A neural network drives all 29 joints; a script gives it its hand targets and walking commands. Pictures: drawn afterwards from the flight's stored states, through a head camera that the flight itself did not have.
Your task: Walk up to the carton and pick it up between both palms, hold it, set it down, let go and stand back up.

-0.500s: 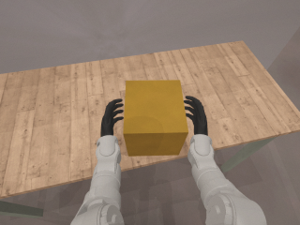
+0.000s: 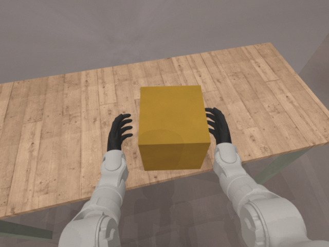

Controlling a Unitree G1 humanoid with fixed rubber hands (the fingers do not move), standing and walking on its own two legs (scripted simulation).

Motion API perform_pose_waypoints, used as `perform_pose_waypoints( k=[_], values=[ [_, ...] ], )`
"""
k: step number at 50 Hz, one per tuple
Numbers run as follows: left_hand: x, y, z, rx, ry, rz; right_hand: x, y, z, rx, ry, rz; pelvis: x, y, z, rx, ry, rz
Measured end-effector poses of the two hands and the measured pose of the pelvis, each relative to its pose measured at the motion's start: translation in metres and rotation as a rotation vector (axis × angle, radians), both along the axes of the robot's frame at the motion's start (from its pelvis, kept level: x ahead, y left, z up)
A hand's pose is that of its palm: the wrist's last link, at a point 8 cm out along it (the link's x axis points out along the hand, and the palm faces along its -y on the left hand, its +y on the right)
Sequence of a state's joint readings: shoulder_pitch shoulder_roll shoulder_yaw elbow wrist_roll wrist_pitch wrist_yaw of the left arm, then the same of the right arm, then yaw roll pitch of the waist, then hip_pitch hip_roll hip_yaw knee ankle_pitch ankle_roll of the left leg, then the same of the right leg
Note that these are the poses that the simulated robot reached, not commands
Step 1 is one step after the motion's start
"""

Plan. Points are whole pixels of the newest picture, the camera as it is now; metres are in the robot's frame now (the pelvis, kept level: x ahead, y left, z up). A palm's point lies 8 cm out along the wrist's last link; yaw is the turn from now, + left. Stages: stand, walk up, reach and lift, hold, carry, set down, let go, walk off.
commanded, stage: set down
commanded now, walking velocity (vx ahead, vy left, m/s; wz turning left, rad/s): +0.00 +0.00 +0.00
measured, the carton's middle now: (171, 129) +0.42 +0.04 -0.02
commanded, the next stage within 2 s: none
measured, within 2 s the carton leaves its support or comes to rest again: neither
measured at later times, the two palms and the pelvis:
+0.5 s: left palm (101, 130) +0.36 +0.20 +0.05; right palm (250, 122) +0.40 -0.15 +0.06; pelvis -0.03 +0.00 -0.01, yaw +0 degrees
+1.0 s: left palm (80, 111) +0.36 +0.22 +0.13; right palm (249, 98) +0.41 -0.12 +0.14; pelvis -0.01 -0.01 +0.01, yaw +1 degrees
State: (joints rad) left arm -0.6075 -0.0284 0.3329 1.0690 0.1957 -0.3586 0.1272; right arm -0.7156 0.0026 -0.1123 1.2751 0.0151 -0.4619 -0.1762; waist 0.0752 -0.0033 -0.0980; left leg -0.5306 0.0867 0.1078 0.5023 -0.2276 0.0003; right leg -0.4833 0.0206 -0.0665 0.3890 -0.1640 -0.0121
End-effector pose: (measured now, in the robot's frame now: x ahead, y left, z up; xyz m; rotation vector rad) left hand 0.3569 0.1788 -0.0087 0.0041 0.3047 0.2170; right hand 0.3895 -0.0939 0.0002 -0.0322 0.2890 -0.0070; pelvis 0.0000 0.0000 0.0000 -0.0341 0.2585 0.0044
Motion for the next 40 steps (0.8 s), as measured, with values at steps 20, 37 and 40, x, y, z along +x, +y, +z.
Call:
perform_pose_waypoints(
  k=[20, 37, 40],
  values=[
    [0.003, 0.028, 0.04, 0.005, -0.056, -0.028, 0.007, -0.058, 0.045, 0.004, -0.061, -0.033, -0.021, 0.0, -0.012, 0.008, -0.001, -0.001],
    [0.02, 0.028, 0.131, 0.007, -0.084, -0.041, 0.016, -0.028, 0.123, 0.049, -0.065, 0.017, -0.026, -0.014, 0.004, 0.022, -0.129, 0.009],
    [0.02, 0.03, 0.145, 0.003, -0.074, -0.04, 0.016, -0.027, 0.139, 0.051, -0.066, 0.0, -0.025, -0.014, 0.007, 0.022, -0.169, 0.01]
  ],
)
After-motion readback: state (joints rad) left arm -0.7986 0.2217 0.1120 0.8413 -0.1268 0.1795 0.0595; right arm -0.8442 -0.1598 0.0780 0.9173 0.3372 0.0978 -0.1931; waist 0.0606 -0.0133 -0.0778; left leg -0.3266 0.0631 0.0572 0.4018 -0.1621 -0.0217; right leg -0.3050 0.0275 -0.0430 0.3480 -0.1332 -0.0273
